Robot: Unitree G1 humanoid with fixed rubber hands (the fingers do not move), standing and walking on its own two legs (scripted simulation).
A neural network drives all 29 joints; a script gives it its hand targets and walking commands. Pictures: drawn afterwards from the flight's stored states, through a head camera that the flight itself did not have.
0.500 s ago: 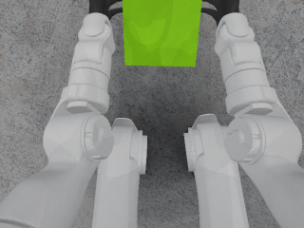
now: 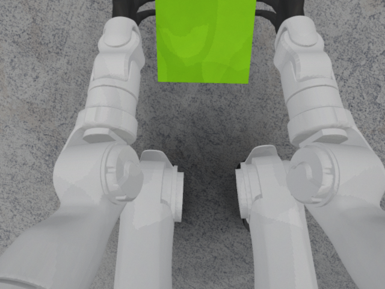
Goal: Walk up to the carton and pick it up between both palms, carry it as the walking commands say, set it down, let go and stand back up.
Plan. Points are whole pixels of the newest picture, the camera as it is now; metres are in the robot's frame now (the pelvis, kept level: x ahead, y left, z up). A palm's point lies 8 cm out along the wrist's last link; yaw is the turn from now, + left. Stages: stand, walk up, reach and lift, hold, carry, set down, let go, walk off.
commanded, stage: set down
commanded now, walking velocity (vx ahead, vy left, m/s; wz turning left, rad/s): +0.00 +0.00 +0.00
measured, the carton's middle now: (203, 24) +0.54 +0.00 -0.26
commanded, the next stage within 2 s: let go in 1.94 s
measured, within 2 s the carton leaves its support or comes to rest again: rests again in 0.26 s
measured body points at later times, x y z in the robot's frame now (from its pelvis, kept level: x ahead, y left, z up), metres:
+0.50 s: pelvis -0.01 +0.00 +0.00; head +0.35 +0.00 +0.25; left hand +0.53 +0.16 -0.19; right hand +0.52 -0.18 -0.19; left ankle +0.09 +0.12 -0.34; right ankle +0.09 -0.13 -0.34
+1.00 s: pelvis -0.01 +0.00 +0.07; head +0.33 +0.00 +0.36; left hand +0.54 +0.16 -0.06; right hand +0.53 -0.18 -0.07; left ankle +0.09 +0.12 -0.34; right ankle +0.09 -0.13 -0.34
